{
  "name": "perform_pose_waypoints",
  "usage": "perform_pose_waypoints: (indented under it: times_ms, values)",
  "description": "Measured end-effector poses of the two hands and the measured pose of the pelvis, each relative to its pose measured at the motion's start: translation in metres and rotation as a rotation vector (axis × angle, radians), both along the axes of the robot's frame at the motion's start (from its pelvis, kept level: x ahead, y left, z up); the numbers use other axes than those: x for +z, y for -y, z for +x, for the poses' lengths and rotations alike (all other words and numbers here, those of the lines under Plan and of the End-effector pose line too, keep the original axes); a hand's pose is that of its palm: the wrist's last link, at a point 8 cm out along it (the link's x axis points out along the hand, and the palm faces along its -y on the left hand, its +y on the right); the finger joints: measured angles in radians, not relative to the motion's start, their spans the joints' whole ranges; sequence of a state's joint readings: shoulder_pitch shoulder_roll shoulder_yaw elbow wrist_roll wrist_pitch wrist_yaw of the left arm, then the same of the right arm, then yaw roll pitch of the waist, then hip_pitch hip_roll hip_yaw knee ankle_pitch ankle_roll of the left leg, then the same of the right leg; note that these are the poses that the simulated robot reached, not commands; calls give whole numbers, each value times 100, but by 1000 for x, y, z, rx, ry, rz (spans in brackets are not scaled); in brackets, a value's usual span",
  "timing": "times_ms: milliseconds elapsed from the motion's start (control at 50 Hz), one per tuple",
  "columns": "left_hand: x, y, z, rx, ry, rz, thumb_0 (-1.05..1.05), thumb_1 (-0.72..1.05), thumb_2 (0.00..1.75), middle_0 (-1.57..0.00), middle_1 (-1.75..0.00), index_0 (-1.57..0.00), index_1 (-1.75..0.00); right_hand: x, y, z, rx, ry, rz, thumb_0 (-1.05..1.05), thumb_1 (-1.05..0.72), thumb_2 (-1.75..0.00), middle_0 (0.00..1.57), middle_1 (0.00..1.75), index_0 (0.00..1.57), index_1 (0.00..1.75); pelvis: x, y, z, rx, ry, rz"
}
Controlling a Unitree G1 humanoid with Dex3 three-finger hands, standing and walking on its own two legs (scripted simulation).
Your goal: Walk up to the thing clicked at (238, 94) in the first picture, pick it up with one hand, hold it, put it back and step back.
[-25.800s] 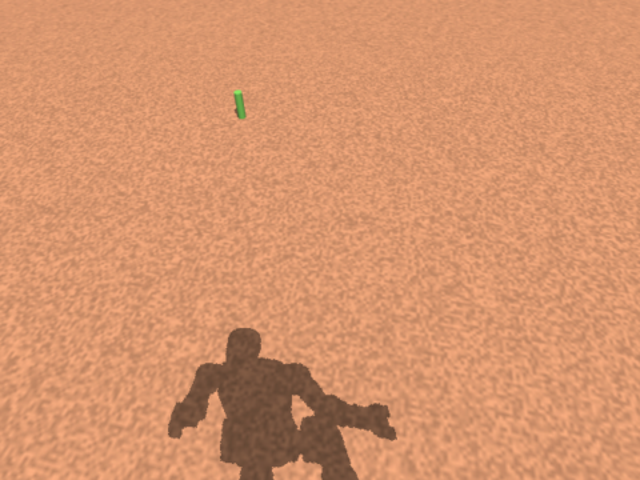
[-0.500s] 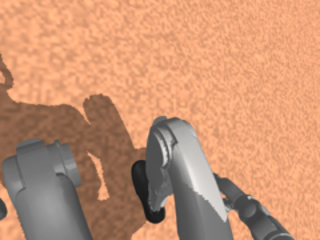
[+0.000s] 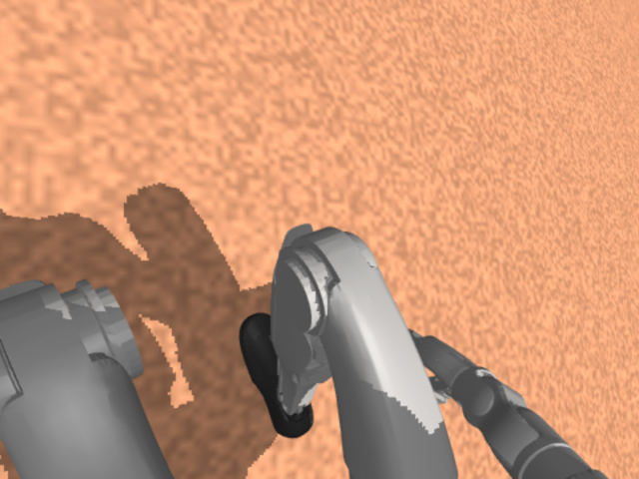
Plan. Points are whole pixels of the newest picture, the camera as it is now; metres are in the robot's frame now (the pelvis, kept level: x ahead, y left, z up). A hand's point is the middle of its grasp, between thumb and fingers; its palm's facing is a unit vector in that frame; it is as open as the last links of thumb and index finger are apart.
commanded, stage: lower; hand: left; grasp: from the side
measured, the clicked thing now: out of the picture +0.43 +0.34 -0.18
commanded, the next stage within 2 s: loosen in 0.42 s
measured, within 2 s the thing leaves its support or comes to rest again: rests again in 0.28 s
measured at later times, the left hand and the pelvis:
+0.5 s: hand out of the picture +0.43 +0.32 -0.17, palm faces +0.46 -0.89 -0.01, open 5.3 cm; pelvis +0.00 +0.01 +0.00, yaw -1 degrees
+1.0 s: hand out of the picture +0.43 +0.33 -0.17, palm faces +0.47 -0.88 +0.01, open 11.3 cm; pelvis -0.01 +0.01 +0.00, yaw -2 degrees
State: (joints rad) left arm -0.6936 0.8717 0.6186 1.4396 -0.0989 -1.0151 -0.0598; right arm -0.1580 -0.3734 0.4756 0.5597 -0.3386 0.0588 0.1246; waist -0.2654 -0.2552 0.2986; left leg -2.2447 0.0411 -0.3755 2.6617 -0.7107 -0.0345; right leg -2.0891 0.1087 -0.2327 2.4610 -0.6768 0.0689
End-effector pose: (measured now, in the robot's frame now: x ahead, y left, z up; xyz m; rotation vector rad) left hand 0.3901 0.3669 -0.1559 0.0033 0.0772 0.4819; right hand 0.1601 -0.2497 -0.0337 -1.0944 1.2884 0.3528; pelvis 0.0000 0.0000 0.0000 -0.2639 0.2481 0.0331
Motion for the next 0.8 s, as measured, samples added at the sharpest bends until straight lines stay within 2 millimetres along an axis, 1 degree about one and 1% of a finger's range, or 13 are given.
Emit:
perform_pose_waypoints:
  times_ms: [220, 440, 600, 660, 720, 800]
  values:
    - [-11, 3, 0, 2, -1, -12, 3, 14, 116, -100, -113, -103, -116, 6, -4, 2, 30, -5, -26, -1, -90, -90, 21, 30, 20, 30, -1, -2, -1, -7, 18, -15]
    - [-15, 3, 0, 4, -1, -9, 3, 14, 116, -100, -113, -103, -116, 11, -8, 3, 53, 2, -41, -1, -90, -90, 21, 30, 20, 30, 0, -5, -3, -14, 31, -29]
    - [-19, 8, 0, -18, -5, -12, 3, 14, 115, -100, -113, -103, -116, 14, -13, 4, 69, 8, -48, -1, -90, -90, 21, 30, 20, 30, -1, -6, -5, -18, 45, -36]
    - [-20, 8, -1, -2, 9, -19, 2, 16, 108, -101, -111, -104, -112, 15, -14, 3, 75, 8, -50, -1, -90, -90, 21, 30, 20, 30, -1, -7, -5, -20, 50, -40]
    - [-18, 6, -1, 13, 30, -20, 2, 16, 97, -102, -106, -104, -106, 16, -16, 3, 81, 8, -52, -1, -90, -89, 21, 30, 20, 30, -1, -7, -6, -20, 54, -42]
    - [-15, 6, 2, -7, 31, -9, 1, 11, 79, -98, -94, -99, -93, 17, -18, 2, 82, 13, -52, -1, -91, -89, 21, 30, 20, 30, 0, -8, -7, -21, 56, -45]
